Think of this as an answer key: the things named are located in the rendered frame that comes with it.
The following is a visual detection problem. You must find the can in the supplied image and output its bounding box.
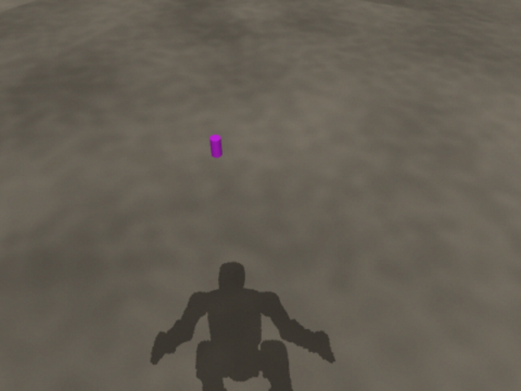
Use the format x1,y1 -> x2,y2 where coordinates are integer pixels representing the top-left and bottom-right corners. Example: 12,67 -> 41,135
210,134 -> 222,158

